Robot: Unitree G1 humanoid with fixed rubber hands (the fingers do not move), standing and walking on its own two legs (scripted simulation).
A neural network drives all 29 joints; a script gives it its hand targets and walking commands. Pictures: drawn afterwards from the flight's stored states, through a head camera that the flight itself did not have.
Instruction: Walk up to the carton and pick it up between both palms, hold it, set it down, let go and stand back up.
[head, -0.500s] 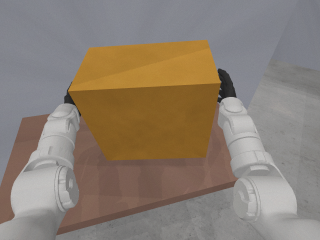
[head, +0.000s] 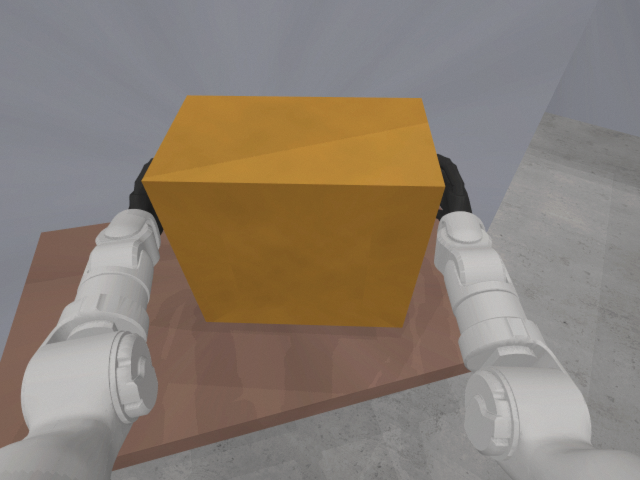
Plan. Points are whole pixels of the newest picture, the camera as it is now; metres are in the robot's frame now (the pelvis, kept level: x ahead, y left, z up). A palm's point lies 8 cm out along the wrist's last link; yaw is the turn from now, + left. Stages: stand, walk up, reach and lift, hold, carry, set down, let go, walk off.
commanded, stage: set down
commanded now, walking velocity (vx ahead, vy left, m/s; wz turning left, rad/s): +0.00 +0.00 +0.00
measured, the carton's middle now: (303, 220) +0.44 -0.03 +0.10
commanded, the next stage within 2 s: none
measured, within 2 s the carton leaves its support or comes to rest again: rests again in 0.96 s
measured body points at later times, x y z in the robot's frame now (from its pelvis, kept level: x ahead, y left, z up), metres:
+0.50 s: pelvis +0.00 +0.00 +0.00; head +0.00 +0.02 +0.45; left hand +0.46 +0.17 +0.12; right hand +0.38 -0.22 +0.12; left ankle +0.00 +0.12 -0.75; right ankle -0.01 -0.11 -0.75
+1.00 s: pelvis +0.01 +0.00 +0.00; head +0.03 +0.02 +0.45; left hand +0.47 +0.17 +0.10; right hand +0.39 -0.22 +0.10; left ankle +0.00 +0.12 -0.75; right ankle -0.01 -0.11 -0.75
